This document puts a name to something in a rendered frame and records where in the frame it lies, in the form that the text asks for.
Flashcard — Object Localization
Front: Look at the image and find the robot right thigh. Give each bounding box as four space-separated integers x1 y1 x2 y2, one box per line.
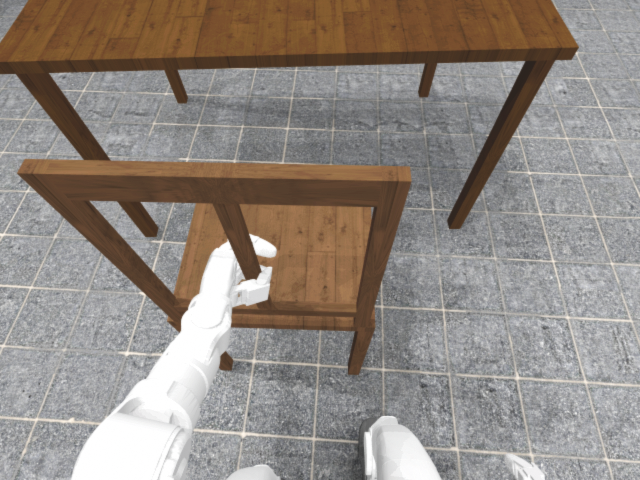
364 423 442 480

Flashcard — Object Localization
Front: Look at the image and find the left robot upper arm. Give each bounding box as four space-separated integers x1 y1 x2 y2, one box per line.
75 413 192 480

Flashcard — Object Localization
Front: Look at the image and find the right robot hand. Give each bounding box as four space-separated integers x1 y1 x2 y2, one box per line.
504 453 545 480

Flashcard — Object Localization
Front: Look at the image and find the chair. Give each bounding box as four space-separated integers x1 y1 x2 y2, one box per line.
17 159 412 375

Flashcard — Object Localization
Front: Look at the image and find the robot left forearm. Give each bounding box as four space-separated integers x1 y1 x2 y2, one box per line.
71 292 232 480

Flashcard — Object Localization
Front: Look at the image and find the table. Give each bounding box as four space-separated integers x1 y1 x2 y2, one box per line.
0 0 579 237

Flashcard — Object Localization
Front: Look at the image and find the robot right foot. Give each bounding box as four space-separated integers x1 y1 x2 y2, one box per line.
358 418 378 480

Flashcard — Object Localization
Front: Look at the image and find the left robot hand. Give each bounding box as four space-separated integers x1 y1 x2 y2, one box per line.
199 234 277 307

